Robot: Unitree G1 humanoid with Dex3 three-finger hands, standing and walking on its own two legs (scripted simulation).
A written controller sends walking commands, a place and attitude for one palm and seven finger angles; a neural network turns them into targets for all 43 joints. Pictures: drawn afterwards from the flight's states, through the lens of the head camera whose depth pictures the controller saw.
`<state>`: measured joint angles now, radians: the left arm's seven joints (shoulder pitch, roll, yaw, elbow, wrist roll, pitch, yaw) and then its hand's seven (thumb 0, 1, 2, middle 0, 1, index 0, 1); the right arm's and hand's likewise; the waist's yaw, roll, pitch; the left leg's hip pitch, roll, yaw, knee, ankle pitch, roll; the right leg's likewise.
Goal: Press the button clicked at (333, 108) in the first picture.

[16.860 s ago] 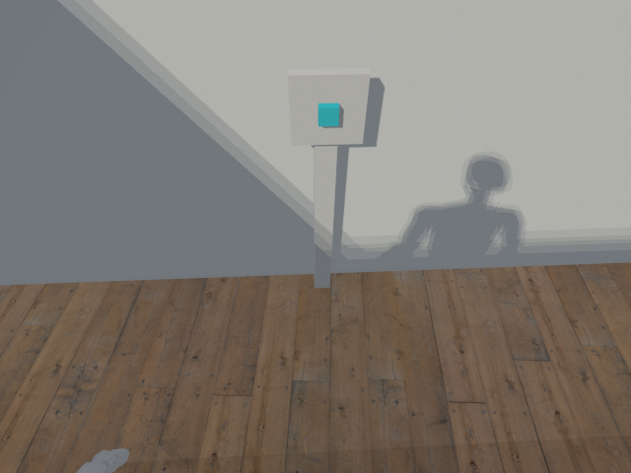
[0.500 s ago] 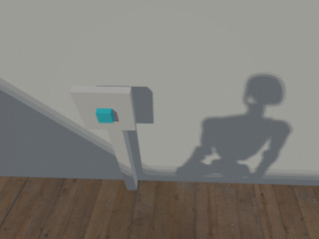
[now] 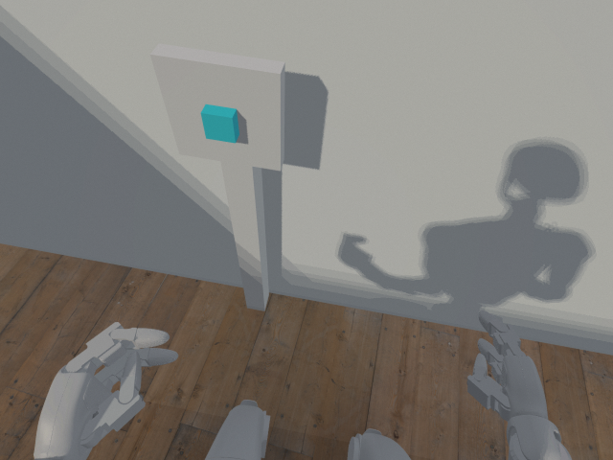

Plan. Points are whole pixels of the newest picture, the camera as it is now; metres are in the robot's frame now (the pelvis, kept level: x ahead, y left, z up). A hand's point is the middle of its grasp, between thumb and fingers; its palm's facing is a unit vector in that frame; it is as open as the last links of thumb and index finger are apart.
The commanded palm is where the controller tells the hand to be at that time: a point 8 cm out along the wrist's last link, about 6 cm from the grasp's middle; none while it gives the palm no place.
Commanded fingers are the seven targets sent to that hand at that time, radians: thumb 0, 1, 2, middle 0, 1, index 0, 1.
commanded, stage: raise the hand and make a fist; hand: left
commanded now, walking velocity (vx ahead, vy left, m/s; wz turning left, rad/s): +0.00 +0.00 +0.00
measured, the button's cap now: (221, 122) +0.55 +0.21 +0.10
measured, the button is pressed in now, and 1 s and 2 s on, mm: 0 0 0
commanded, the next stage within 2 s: aim a knuckle at the button in 1.48 s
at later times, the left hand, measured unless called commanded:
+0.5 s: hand (133, 350) +0.21 +0.22 +0.06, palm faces -0.05 -1.00 -0.05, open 3.1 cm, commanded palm +0.19 +0.28 +0.07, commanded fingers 0.00 0.90 0.90 -1.30 -1.50 -1.30 -1.50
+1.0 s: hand (116, 304) +0.25 +0.24 +0.09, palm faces -0.03 -1.00 -0.06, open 3.2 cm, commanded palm +0.23 +0.30 +0.10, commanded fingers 0.00 0.90 0.90 -1.30 -1.50 -1.30 -1.50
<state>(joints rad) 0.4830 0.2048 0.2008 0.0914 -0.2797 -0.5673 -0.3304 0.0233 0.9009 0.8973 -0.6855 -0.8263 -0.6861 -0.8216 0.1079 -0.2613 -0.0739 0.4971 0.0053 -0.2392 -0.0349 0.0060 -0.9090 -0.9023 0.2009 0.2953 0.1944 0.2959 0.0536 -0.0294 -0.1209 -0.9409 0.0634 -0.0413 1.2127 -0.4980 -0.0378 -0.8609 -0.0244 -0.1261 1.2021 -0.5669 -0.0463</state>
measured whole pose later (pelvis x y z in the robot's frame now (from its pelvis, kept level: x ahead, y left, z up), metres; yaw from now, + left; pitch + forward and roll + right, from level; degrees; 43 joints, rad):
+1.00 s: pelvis +0.03 +0.04 +0.03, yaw -1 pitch +12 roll -4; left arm 0.39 0.27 0.22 -0.08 -0.29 -0.32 -0.30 0.02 0.90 0.90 -1.30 -1.50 -1.30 -1.50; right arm 0.24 -0.22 0.03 0.50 0.02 -0.17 -0.05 0.01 -0.90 -0.90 0.21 0.30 0.20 0.30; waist 0.00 0.03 -0.12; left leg -0.82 0.04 -0.01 1.08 -0.49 0.02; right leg -0.72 -0.03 -0.10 1.01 -0.50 0.02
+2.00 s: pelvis +0.02 +0.02 +0.03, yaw -1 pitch +13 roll -1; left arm 0.05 0.28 0.24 0.24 -0.30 -0.33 -0.32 0.02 0.90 0.90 -1.30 -1.50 -1.30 -1.50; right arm 0.27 -0.25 0.02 0.56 0.03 -0.16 -0.06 0.01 -0.91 -0.90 0.21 0.30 0.20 0.30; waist -0.03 0.03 -0.12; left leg -0.82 0.06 0.01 1.04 -0.46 -0.01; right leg -0.75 -0.02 -0.08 1.02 -0.50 -0.01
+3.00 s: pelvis +0.02 +0.03 +0.02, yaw -3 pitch +20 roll -1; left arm -0.53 0.33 0.31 0.85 -0.16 -0.42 -0.22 0.02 0.90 0.90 -1.30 -1.50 -1.30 -1.50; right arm 0.34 -0.25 0.00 0.62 0.01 0.03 -0.01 0.01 -0.91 -0.90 0.20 0.30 0.20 0.30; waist -0.10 0.03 -0.13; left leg -0.96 0.07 0.04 1.09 -0.47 0.01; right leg -0.91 -0.01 -0.04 1.07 -0.50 0.00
